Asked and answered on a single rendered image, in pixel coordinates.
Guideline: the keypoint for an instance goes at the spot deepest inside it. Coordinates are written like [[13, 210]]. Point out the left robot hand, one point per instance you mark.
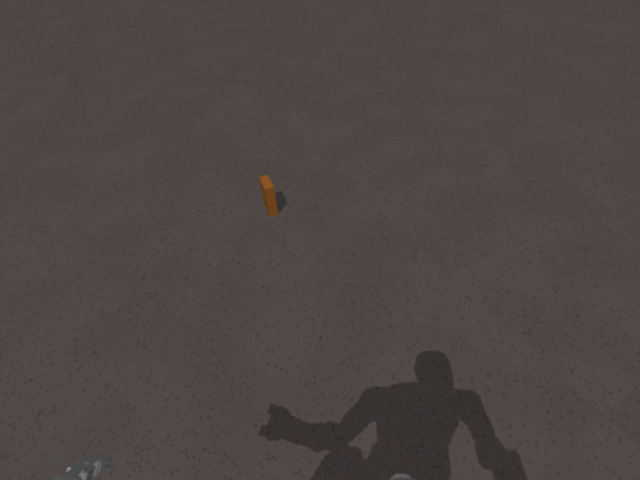
[[86, 469]]

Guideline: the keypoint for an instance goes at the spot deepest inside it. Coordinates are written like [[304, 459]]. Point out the carton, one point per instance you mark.
[[268, 195]]

